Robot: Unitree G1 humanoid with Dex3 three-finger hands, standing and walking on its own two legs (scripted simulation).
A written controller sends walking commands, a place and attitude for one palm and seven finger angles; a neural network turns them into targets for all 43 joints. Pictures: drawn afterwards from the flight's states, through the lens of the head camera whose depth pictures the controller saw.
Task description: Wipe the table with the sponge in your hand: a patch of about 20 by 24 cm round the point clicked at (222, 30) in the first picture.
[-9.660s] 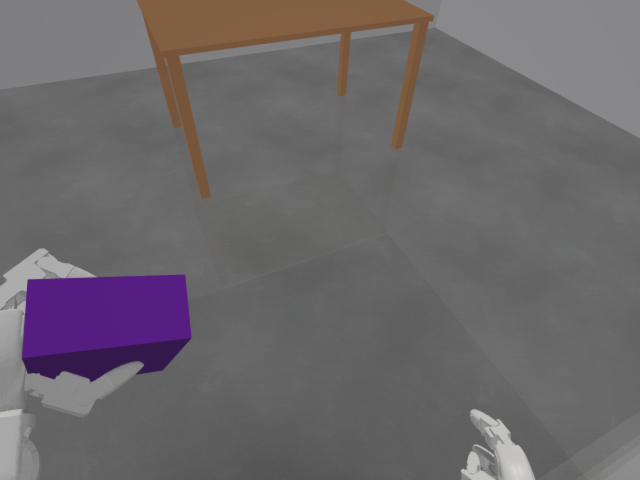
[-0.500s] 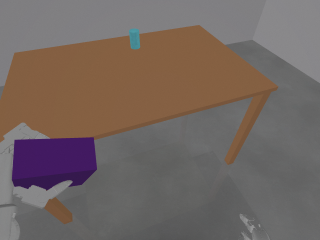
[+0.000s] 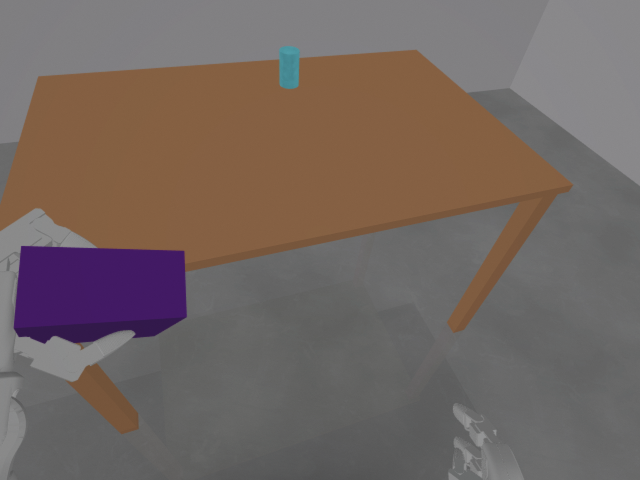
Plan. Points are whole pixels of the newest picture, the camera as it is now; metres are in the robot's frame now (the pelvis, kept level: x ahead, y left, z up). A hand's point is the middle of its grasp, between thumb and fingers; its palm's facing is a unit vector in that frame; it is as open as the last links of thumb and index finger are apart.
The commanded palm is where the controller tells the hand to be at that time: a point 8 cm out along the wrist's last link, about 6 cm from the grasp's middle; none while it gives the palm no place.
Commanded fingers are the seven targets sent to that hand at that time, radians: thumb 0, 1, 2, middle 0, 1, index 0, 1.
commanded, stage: shuffle to correct the standing spot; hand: left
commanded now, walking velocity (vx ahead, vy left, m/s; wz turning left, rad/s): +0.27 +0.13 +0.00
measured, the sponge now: (124, 299) +0.23 +0.22 +0.15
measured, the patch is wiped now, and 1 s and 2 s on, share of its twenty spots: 0.00 0.00 0.00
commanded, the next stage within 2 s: come to a stop and stand still in 0.96 s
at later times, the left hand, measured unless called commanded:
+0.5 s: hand (105, 216) +0.31 +0.27 +0.18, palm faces +0.34 -0.82 -0.46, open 10.1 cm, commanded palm +0.25 +0.31 +0.19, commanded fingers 0.00 0.10 1.30 -1.20 -1.60 -1.20 -1.60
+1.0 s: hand (110, 157) +0.41 +0.31 +0.18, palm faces +0.39 -0.80 -0.45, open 10.1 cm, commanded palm +0.35 +0.35 +0.19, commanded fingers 0.00 0.10 1.30 -1.20 -1.60 -1.20 -1.60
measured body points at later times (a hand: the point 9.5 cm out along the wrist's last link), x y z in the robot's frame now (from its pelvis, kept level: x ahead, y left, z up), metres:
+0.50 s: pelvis +0.08 +0.03 -0.01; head +0.10 +0.05 +0.44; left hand +0.29 +0.31 +0.21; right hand +0.22 -0.19 -0.09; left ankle +0.04 +0.11 -0.72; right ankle +0.11 -0.07 -0.73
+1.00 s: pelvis +0.19 +0.07 +0.00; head +0.22 +0.06 +0.45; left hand +0.38 +0.35 +0.20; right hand +0.36 -0.15 -0.10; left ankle +0.20 +0.20 -0.68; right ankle +0.15 -0.03 -0.73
